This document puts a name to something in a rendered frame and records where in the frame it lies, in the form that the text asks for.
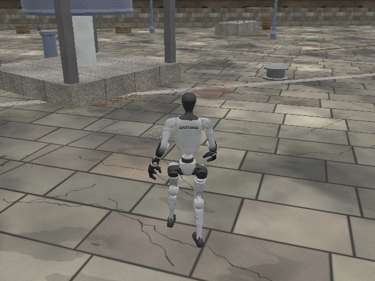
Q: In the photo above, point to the robot left upper arm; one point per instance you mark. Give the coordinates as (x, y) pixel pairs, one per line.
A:
(170, 123)

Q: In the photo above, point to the robot left forearm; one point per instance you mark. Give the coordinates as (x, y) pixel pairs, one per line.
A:
(157, 156)

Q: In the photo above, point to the robot right shin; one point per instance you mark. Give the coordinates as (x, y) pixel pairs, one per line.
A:
(199, 217)

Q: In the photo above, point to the robot right upper arm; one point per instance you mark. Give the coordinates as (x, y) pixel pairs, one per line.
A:
(209, 132)

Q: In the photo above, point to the robot right forearm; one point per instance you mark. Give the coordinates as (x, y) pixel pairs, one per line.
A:
(213, 151)

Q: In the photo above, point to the robot left thigh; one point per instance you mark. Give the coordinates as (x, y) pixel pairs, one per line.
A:
(173, 173)

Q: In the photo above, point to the robot right hand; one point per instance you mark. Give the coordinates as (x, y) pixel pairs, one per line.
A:
(210, 159)

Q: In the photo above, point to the robot left hand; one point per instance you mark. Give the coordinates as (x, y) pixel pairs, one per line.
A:
(151, 171)

